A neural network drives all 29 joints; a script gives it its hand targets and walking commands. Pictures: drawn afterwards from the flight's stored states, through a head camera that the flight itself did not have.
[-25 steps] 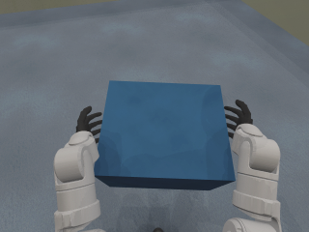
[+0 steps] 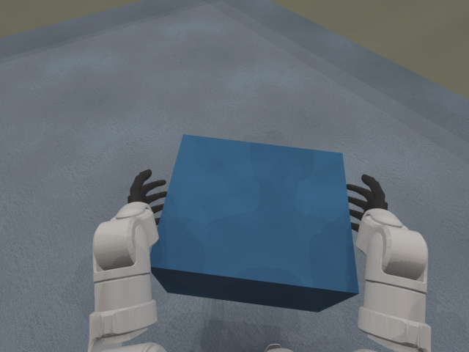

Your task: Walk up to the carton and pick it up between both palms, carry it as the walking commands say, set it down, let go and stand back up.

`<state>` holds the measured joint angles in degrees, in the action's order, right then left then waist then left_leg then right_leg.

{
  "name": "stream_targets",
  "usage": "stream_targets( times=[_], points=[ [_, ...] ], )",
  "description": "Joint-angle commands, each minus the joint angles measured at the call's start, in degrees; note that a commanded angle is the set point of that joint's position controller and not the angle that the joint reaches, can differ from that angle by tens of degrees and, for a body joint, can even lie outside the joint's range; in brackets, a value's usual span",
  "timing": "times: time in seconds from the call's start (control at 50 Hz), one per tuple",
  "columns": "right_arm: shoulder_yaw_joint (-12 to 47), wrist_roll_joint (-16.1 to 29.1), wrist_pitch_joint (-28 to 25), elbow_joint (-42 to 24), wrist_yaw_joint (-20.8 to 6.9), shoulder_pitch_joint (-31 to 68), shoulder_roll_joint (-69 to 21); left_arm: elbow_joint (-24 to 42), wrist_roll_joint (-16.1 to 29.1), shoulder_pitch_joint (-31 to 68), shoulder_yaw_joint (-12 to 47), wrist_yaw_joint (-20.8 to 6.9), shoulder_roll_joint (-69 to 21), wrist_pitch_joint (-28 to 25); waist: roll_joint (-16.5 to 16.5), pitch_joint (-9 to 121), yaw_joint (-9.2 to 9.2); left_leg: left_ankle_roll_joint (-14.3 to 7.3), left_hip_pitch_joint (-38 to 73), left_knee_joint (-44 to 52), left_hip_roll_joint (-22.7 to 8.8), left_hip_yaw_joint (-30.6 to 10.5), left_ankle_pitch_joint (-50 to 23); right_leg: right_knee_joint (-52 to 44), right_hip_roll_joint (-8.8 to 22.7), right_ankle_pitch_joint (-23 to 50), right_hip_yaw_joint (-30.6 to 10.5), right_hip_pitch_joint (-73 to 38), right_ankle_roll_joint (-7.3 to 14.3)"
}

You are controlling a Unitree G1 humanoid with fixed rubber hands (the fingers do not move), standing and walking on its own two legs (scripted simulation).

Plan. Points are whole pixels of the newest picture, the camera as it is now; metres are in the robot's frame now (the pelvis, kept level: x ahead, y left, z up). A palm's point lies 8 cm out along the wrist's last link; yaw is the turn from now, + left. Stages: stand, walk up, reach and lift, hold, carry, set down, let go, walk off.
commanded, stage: carry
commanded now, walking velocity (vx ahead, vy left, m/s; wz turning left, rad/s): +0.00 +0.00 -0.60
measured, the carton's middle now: (252, 225) +0.35 -0.02 -0.01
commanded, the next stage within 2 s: none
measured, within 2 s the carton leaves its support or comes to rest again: neither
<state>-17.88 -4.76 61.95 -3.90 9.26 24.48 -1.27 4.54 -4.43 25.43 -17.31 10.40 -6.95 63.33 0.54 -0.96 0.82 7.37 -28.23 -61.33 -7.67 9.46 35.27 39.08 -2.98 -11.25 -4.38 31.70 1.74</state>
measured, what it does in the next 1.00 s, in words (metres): steps to the right, turning right: left foot, then right foot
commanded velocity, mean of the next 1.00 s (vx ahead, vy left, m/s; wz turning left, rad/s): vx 0.00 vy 0.00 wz -0.53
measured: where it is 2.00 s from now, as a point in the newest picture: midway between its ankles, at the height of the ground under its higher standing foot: outside the picture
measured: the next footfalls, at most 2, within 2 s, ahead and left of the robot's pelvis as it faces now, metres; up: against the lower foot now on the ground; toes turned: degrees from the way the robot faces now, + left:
left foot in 0.20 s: +0.04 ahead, +0.05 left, +0.00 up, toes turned +3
right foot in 0.56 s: +0.05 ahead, -0.30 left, +0.00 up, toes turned -17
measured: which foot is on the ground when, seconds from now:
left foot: up 0.00-0.18, down 0.20-0.56, up 0.58-0.76, down 0.78-1.00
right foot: down 0.00-0.22, up 0.24-0.54, down 0.56-0.80, up 0.82-1.00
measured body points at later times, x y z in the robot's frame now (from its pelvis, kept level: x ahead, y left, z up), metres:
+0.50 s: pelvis -0.01 -0.10 +0.01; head -0.02 -0.07 +0.46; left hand +0.35 +0.01 +0.12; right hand +0.26 -0.36 +0.14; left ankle +0.00 +0.05 -0.72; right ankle -0.01 -0.27 -0.68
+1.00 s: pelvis -0.08 -0.21 +0.01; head -0.05 -0.21 +0.45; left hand +0.30 -0.22 +0.11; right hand +0.12 -0.55 +0.11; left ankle +0.00 -0.07 -0.72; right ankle -0.10 -0.34 -0.70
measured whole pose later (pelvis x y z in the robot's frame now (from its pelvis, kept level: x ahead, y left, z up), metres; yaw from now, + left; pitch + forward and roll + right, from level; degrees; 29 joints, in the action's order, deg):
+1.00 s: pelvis -0.08 -0.21 +0.01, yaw -31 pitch +3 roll +0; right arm -18.2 -3.8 60.0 -4.7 9.7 26.4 -4.3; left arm 12.4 -4.9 23.3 -16.5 10.3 -5.1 63.3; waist 2.2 1.5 0.3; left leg 4.2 -20.7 -38.1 -12.3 12.7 18.6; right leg 46.5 -0.7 -20.5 -2.7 30.3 -0.1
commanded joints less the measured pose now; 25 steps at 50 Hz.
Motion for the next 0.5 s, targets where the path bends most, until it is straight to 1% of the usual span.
stream_targets(
  times=[0.0,0.02,0.04,0.06,0.08,0.1,0.12,0.14,0.16,0.18,0.2,0.22,0.24,0.26,0.28,0.3,0.32,0.34,0.36,0.38,0.4,0.42,0.44,0.46,0.48],
  points=[
    [52.9,28.7,-3.2,-14.2,-14.6,51.2,-65.7,16.1,22.2,45.4,45.7,-15.2,-53.7,-4.5,10.5,37.8,-1.75,-0.5,-4.1,3.0,4.9,-7.4,-4.0,-10.5,11.7,28.1,-17.9,-34.5,5.2],
    [52.8,28.4,-3.2,-14.5,-14.5,47.5,-65.9,18.8,22.0,43.6,45.5,-15.3,-52.5,-4.9,11.2,40.2,-1.56,-1.1,-2.2,3.6,4.6,-8.2,-5.2,-11.1,11.6,25.2,-16.7,-34.4,5.0],
    [53.6,28.4,-3.6,-16.6,-14.3,48.7,-65.3,18.8,22.1,43.1,45.0,-15.6,-52.4,-5.2,15.1,39.2,-1.68,-1.2,-1.3,5.8,5.5,-7.4,-5.5,-13.7,11.5,19.4,-18.9,-32.7,4.6],
    [52.5,27.8,-3.5,-15.5,-13.7,49.1,-64.1,18.5,21.9,44.4,45.3,-15.3,-51.2,-5.2,12.4,39.0,-1.74,-1.7,-0.1,8.5,6.7,-7.0,-6.3,-15.5,11.9,18.0,-20.3,-32.2,4.9],
    [52.3,27.6,-3.6,-15.6,-13.6,47.4,-64.4,18.4,21.8,42.0,45.7,-15.1,-51.4,-5.0,11.8,38.8,-1.92,-1.2,0.7,9.8,7.2,-7.0,-6.9,-16.0,12.1,19.4,-22.3,-31.8,5.7],
    [52.4,27.8,-4.2,-19.5,-13.5,49.5,-62.9,18.7,22.2,40.4,47.1,-15.5,-52.4,-4.9,10.4,40.1,-2.17,-1.9,2.4,13.4,7.7,-7.4,-6.9,-16.1,12.4,20.3,-23.5,-31.9,6.1],
    [51.7,27.5,-4.0,-19.1,-13.0,48.4,-62.7,19.3,22.7,41.7,46.9,-15.2,-51.6,-4.8,11.3,40.8,-2.14,-2.3,5.5,18.5,8.4,-6.8,-7.4,-16.9,11.5,22.5,-23.4,-31.8,5.0],
    [50.8,27.1,-3.5,-16.4,-13.0,45.5,-62.6,18.5,22.2,40.2,46.4,-14.8,-50.1,-4.6,12.3,41.4,-1.89,-3.1,11.2,24.5,7.6,-6.8,-8.0,-15.9,11.4,28.6,-22.8,-31.6,4.8],
    [48.3,25.8,-3.3,-13.3,-12.8,42.0,-62.6,21.2,23.0,45.0,47.8,-14.4,-49.2,-4.9,10.0,42.0,-1.36,-3.6,19.2,31.7,7.4,-4.8,-10.5,-15.3,9.6,31.0,-18.8,-26.6,2.2],
    [48.1,25.2,-2.8,-13.2,-12.5,36.8,-62.5,21.3,23.5,41.5,47.9,-14.4,-48.9,-4.3,11.2,42.1,0.15,-4.4,29.3,39.5,4.1,-5.4,-15.3,-12.6,6.7,30.3,-14.5,-20.7,-0.4],
    [47.2,24.2,-2.5,-12.9,-12.7,32.2,-61.4,19.8,23.0,36.2,48.7,-14.1,-50.2,-3.3,1.3,42.5,1.05,-8.0,40.2,41.7,-5.5,-11.7,-21.5,-6.2,3.2,20.6,-8.8,-8.7,-3.0],
    [46.2,23.1,-2.7,-13.4,-12.8,34.3,-59.7,19.5,23.0,36.2,49.5,-14.4,-51.0,-2.6,-18.3,40.4,0.27,-14.1,42.9,39.0,-20.9,-23.5,-34.9,6.1,-1.4,-11.1,0.0,2.9,-3.9],
    [45.7,22.8,-2.7,-11.9,-12.9,36.0,-59.2,19.5,22.6,41.6,49.7,-14.2,-49.0,-2.3,-14.9,36.1,0.81,-19.3,41.9,37.0,-26.1,-23.0,-52.4,19.0,-0.1,-19.5,0.8,11.3,-3.2],
    [45.2,21.8,-2.4,-10.9,-13.2,33.8,-58.4,18.5,23.1,42.0,50.5,-14.2,-49.1,-2.2,-8.4,33.1,0.32,-18.7,39.4,35.4,-26.0,-17.5,-56.1,25.8,3.3,-18.2,1.5,13.3,-2.9],
    [45.9,21.2,-1.8,-10.1,-13.3,35.0,-57.1,15.0,22.7,41.2,49.6,-14.7,-48.8,-1.6,-2.2,30.5,-0.30,-17.7,35.7,34.3,-24.4,-14.3,-51.6,29.9,5.0,-16.5,1.0,12.8,-2.7],
    [44.8,20.7,-1.5,-9.4,-13.0,36.9,-54.6,11.1,22.2,40.5,48.5,-14.4,-48.1,-1.1,-1.2,26.1,-0.61,-14.8,34.6,33.4,-19.9,-8.7,-51.0,26.0,5.2,-14.1,2.7,13.1,-3.6],
    [44.0,20.0,-1.1,-7.7,-12.8,38.4,-52.6,9.9,22.4,42.3,47.5,-14.5,-46.6,-0.9,-0.5,23.9,-0.74,-13.1,31.0,32.2,-17.4,-5.4,-50.4,24.5,4.8,-12.5,3.4,11.2,-3.8],
    [44.3,20.0,-0.8,-8.8,-12.7,39.3,-52.4,8.2,22.1,40.2,47.1,-14.3,-47.7,-0.5,-4.3,22.1,-1.12,-10.5,28.4,31.7,-14.8,-0.8,-49.1,22.0,3.7,-13.0,5.3,7.9,-3.9],
    [43.6,19.6,0.1,-7.0,-12.8,36.0,-52.2,8.9,21.7,38.5,47.2,-13.9,-47.3,0.2,-8.3,22.0,-1.23,-9.4,26.9,30.7,-13.7,0.7,-49.5,18.6,2.9,-14.0,6.3,5.3,-3.7],
    [41.7,18.7,0.9,-4.7,-12.8,32.2,-51.9,9.3,21.7,38.7,47.9,-13.4,-47.0,0.8,-13.4,22.3,-0.98,-8.3,27.9,29.7,-12.9,3.2,-51.5,17.2,1.3,-12.3,8.6,4.9,-3.3],
    [41.2,18.2,1.0,-4.0,-12.4,32.0,-50.5,7.6,21.6,38.3,46.9,-13.3,-45.7,0.9,-12.2,24.0,-0.53,-7.2,30.1,26.7,-13.4,3.4,-54.5,12.9,1.3,-12.0,8.9,4.2,-3.0],
    [39.6,16.8,1.7,-0.2,-12.4,28.3,-50.8,9.0,22.4,40.5,47.9,-13.3,-45.1,1.5,-15.9,23.0,-0.10,-7.5,28.5,25.2,-14.6,3.0,-54.3,10.7,2.3,-11.4,10.1,3.3,-2.9],
    [39.5,16.7,1.5,-1.5,-12.2,26.9,-50.7,9.1,22.8,39.4,48.1,-13.3,-45.7,1.6,-16.1,24.9,0.25,-6.2,30.7,23.6,-14.5,3.8,-54.4,7.2,2.0,-10.2,10.9,2.2,-3.0],
    [39.5,16.7,1.7,-0.8,-12.2,26.5,-49.9,7.4,21.8,37.3,47.2,-13.1,-44.9,1.9,-18.2,24.0,0.48,-5.3,31.2,22.2,-14.6,4.4,-53.7,4.2,1.8,-9.3,11.6,1.8,-3.3],
    [40.0,17.1,1.8,-2.1,-12.3,28.6,-49.3,6.2,22.2,37.7,47.0,-13.4,-45.4,2.1,-16.7,25.9,0.21,-4.6,30.2,19.9,-14.5,5.4,-52.4,0.6,1.0,-6.2,13.3,-1.6,-3.4]
  ],
)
